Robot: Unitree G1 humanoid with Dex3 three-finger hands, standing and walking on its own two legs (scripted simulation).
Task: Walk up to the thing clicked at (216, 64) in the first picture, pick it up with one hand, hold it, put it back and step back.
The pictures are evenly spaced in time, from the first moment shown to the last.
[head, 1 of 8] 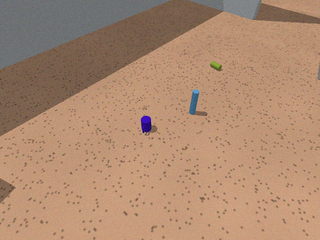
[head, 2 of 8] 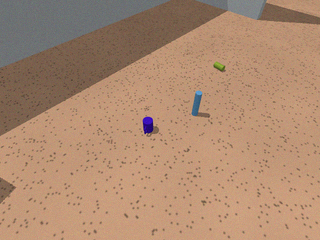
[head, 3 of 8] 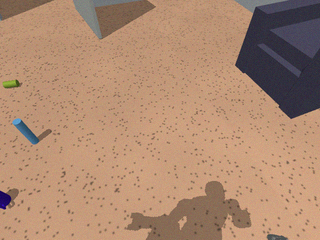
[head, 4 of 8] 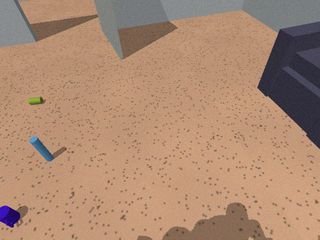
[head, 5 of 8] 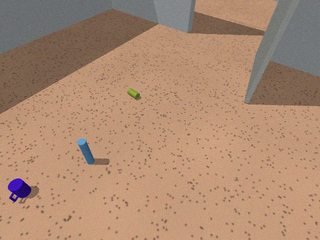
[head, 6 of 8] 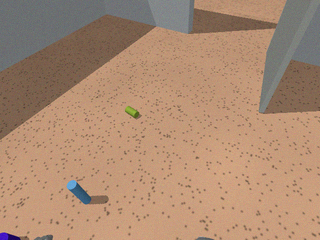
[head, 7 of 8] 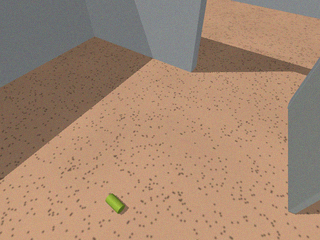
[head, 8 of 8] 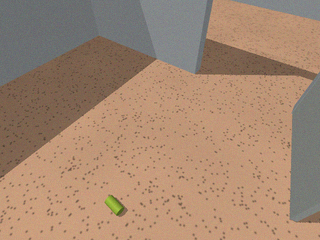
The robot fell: no
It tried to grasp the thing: no
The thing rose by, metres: 0.00
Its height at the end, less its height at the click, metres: +0.00
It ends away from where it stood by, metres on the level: 0.00
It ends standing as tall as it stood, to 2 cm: yes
